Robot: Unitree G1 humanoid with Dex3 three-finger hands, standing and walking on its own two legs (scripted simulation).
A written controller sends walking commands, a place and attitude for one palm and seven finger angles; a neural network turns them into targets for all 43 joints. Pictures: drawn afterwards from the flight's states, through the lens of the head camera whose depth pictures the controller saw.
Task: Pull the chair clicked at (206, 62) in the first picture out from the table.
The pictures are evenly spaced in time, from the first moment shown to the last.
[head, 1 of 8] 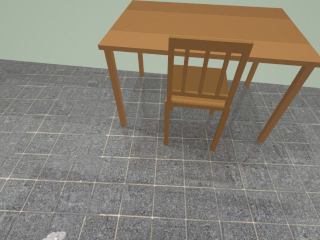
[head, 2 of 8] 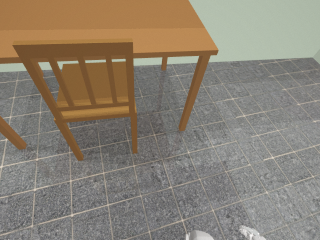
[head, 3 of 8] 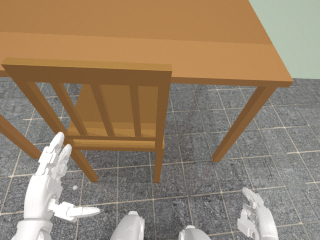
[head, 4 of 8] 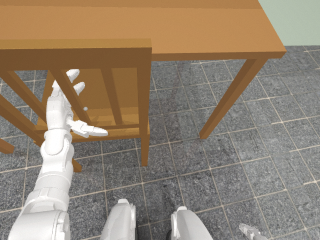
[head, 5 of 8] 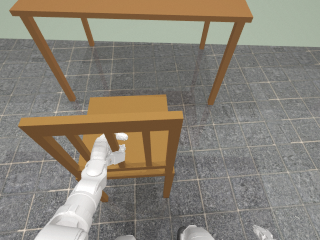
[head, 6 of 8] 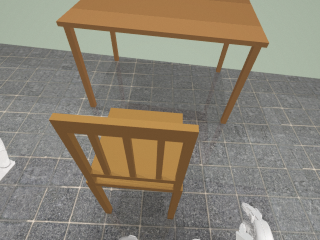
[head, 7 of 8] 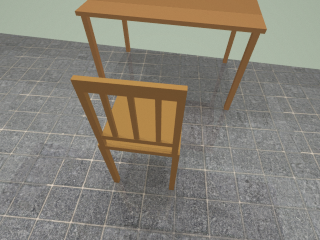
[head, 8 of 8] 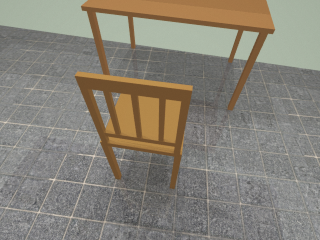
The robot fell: no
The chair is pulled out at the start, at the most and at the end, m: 0.00 0.66 0.66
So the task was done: yes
